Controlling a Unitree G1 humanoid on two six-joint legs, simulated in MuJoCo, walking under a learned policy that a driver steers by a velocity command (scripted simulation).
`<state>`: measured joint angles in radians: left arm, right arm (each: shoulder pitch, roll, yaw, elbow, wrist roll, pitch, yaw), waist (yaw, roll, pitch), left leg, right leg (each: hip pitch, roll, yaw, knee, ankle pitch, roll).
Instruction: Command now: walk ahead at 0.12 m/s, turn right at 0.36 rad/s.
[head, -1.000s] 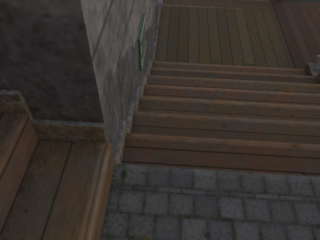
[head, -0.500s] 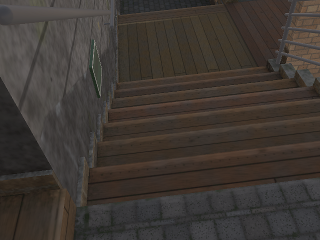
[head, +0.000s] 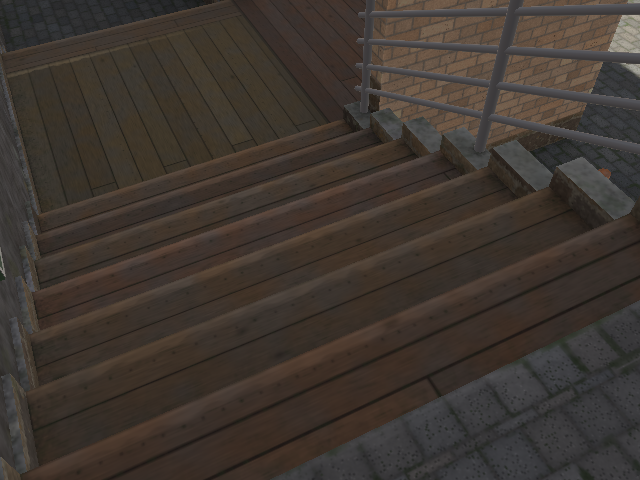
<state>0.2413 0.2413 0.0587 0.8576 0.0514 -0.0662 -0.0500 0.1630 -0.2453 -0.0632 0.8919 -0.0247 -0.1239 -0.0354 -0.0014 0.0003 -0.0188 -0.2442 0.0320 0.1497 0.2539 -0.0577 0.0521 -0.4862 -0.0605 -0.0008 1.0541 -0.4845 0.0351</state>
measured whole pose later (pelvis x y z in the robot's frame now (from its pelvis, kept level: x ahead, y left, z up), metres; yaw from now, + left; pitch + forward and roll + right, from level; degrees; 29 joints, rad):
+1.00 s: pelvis +0.13 +0.00 -0.02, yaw -4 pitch -1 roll +0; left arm 0.32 0.25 0.08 1.02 0.03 -0.02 0.00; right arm 0.38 -0.22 -0.05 1.02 -0.03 -0.07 0.00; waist -0.02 -0.02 0.02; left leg -0.09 0.01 0.07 0.50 -0.41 0.02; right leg -0.33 0.00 -0.01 0.96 -0.45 -0.07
